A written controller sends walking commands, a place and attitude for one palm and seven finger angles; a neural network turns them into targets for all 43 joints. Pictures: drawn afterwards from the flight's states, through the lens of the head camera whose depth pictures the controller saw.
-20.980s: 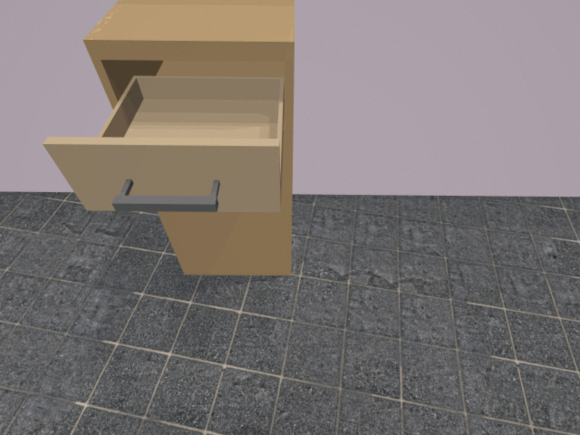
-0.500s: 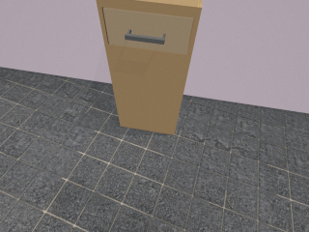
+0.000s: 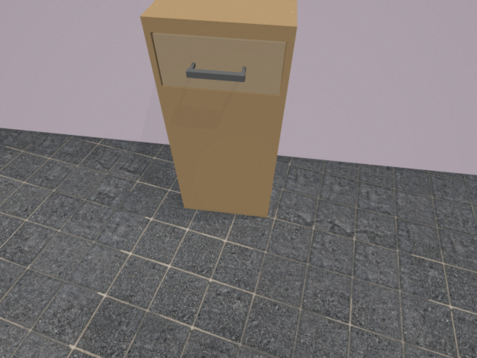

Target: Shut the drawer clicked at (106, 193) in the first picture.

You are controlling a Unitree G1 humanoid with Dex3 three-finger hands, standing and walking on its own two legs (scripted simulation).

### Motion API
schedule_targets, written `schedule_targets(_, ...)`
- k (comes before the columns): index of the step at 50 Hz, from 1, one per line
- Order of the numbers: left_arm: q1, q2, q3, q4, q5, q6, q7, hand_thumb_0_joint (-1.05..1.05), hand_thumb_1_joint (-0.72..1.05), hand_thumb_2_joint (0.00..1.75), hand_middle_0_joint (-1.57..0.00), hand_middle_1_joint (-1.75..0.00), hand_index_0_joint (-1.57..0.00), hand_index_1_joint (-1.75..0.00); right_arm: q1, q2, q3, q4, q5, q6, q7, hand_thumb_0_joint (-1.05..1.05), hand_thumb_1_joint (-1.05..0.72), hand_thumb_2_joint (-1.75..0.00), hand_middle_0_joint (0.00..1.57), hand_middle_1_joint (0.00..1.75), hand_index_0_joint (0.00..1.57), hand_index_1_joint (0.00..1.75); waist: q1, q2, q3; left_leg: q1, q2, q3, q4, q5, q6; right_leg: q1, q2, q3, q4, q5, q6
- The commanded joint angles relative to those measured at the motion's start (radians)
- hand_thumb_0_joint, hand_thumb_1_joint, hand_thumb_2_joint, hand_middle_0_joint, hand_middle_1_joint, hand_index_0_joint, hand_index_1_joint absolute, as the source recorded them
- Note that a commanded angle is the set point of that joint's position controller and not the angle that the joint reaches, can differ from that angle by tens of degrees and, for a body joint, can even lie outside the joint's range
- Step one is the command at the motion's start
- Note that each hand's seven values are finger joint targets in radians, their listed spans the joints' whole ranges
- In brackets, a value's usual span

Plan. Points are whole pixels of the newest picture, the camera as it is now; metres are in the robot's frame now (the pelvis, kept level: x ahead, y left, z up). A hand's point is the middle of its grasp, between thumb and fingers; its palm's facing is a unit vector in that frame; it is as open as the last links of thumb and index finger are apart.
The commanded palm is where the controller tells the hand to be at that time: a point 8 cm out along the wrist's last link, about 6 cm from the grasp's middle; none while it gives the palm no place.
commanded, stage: let the arm hang, fingers relaxed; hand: left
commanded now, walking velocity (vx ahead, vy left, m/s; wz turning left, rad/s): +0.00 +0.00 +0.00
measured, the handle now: (217, 71) +0.87 +0.11 +0.03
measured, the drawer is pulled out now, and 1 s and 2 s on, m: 0.00 0.00 0.00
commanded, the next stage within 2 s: look to check the result in 0.04 s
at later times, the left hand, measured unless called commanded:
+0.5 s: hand out of the picture +0.00 +0.16 -0.18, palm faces +0.03 -0.98 -0.17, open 7.3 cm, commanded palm none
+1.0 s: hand out of the picture +0.03 +0.17 -0.17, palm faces +0.02 -0.98 -0.20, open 7.4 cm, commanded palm none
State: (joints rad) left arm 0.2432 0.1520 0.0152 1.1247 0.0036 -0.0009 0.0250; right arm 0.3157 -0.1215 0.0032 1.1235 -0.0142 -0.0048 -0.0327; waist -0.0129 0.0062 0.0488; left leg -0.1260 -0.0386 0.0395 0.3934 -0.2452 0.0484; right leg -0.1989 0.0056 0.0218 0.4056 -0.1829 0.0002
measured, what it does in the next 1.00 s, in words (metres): stands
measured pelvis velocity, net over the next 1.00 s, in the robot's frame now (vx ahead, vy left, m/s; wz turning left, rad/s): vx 0.01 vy -0.01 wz -0.01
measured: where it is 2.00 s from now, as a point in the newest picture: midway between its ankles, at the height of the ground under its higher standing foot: outside the picture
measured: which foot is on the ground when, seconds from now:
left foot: down 0.00-1.00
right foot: down 0.00-1.00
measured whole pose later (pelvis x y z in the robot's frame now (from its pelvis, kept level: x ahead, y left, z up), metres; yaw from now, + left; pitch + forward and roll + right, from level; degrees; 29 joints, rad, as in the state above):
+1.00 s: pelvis +0.01 -0.01 +0.00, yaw -1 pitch -2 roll +0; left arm 0.23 0.15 0.02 1.14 0.01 -0.01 0.03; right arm 0.28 -0.15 0.00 1.13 -0.01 -0.01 -0.04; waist -0.01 0.01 0.06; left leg -0.10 -0.03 0.05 0.38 -0.25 0.04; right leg -0.19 0.02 0.03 0.41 -0.20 -0.01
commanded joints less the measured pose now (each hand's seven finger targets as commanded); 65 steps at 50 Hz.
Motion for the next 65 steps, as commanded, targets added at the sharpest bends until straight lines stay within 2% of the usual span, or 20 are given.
schedule_targets(1, 0.066, 0.084, 0.01, -0.02, 0.002, -0.014, 0.012, 0.0, 0.9, 0.9, -0.2, -0.3, -0.2, -0.3, 0.067, -0.098, -0.024, -0.019, 0.001, -0.011, -0.013, 0.0, -0.9, -0.9, 0.2, 0.3, 0.2, 0.3, 0.005, 0.004, 0.027, -0.044, 0.135, -0.118, -0.083, 0.13, 0.009, -0.004, -0.079, 0.072, -0.05, 0.064, -0.044)
schedule_targets(7, 0.079, 0.075, 0.012, -0.011, 0.002, -0.014, 0.014, 0.0, 0.9, 0.9, -0.2, -0.3, -0.2, -0.3, 0.083, -0.086, -0.024, -0.006, 0.0, -0.014, -0.015, 0.0, -0.9, -0.9, 0.2, 0.3, 0.2, 0.3, 0.004, 0.003, 0.014, -0.025, 0.139, -0.115, -0.082, 0.138, 0.012, -0.005, -0.08, 0.071, -0.043, 0.067, -0.044)
schedule_targets(10, 0.081, 0.07, 0.011, -0.007, 0.002, -0.013, 0.014, 0.0, 0.9, 0.9, -0.2, -0.3, -0.2, -0.3, 0.084, -0.084, -0.023, -0.005, 0.001, -0.012, -0.016, 0.0, -0.9, -0.9, 0.2, 0.3, 0.2, 0.3, 0.002, 0.005, 0.044, -0.038, 0.138, -0.116, -0.089, 0.111, 0.011, -0.02, -0.077, 0.076, -0.048, 0.048, -0.044)
schedule_targets(25, 0.083, 0.069, 0.012, -0.003, 0.004, -0.018, 0.014, 0.0, 0.9, 0.9, -0.2, -0.3, -0.2, -0.3, 0.069, -0.096, -0.028, -0.008, 0.001, -0.013, -0.017, 0.0, -0.9, -0.9, 0.2, 0.3, 0.2, 0.3, -0.002, 0.006, 0.04, -0.026, 0.138, -0.113, -0.084, 0.107, 0.009, -0.025, -0.077, 0.087, -0.055, 0.054, -0.045)
schedule_targets(36, 0.071, 0.091, 0.016, -0.01, 0.004, -0.022, 0.014, 0.0, 0.9, 0.9, -0.2, -0.3, -0.2, -0.3, 0.046, -0.117, -0.032, -0.012, 0.003, -0.016, -0.017, 0.0, -0.9, -0.9, 0.2, 0.3, 0.2, 0.3, -0.002, 0.0, 0.015, 0.004, 0.139, -0.105, -0.068, 0.17, 0.008, -0.012, -0.083, 0.087, -0.047, 0.118, -0.047)
schedule_targets(48, 0.039, 0.105, 0.019, -0.015, 0.004, -0.019, 0.011, 0.0, 0.9, 0.9, -0.2, -0.3, -0.2, -0.3, 0.03, -0.131, -0.03, -0.006, 0.0, -0.015, -0.016, 0.0, -0.9, -0.9, 0.2, 0.3, 0.2, 0.3, 0.0, 0.005, 0.038, -0.014, 0.144, -0.109, -0.091, 0.134, 0.004, -0.01, -0.08, 0.09, -0.058, 0.078, -0.046)
schedule_targets(61, 0.026, 0.128, 0.022, -0.023, 0.003, -0.027, 0.011, 0.0, 0.9, 0.9, -0.2, -0.3, -0.2, -0.3, 0.016, -0.149, -0.034, -0.008, 0.002, -0.016, -0.015, 0.0, -0.9, -0.9, 0.2, 0.3, 0.2, 0.3, -0.002, -0.011, -0.009, 0.013, 0.142, -0.101, -0.074, 0.174, -0.001, 0.021, -0.088, 0.096, -0.061, 0.147, -0.051)
schedule_targets(65, 0.02, 0.13, 0.021, -0.019, 0.003, -0.025, 0.009, 0.0, 0.9, 0.9, -0.2, -0.3, -0.2, -0.3, 0.006, -0.15, -0.033, -0.005, 0.0, -0.014, -0.014, 0.0, -0.9, -0.9, 0.2, 0.3, 0.2, 0.3, -0.003, 0.005, 0.008, 0.012, 0.141, -0.1, -0.081, 0.151, -0.003, 0.008, -0.089, 0.099, -0.072, 0.12, -0.05)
